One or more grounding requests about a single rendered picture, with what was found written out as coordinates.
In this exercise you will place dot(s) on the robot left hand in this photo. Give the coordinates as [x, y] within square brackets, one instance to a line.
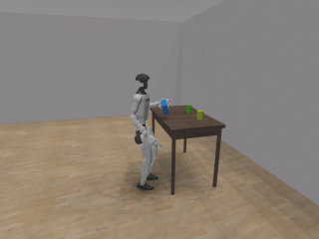
[167, 103]

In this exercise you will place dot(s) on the humanoid robot torso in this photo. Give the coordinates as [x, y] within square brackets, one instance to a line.
[143, 111]

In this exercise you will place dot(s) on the robot right hand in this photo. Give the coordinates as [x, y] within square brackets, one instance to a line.
[152, 141]

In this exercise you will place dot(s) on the humanoid robot head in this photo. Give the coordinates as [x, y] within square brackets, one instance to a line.
[143, 78]

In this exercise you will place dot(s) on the table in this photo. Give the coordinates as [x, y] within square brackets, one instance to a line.
[178, 124]

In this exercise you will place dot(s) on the sponge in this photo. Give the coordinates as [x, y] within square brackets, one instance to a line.
[164, 107]

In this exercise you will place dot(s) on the left robot forearm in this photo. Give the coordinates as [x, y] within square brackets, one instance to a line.
[153, 105]

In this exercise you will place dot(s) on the right robot upper arm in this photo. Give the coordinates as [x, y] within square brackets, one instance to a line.
[137, 99]

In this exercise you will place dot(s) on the right robot forearm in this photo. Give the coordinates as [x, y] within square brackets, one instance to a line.
[139, 126]

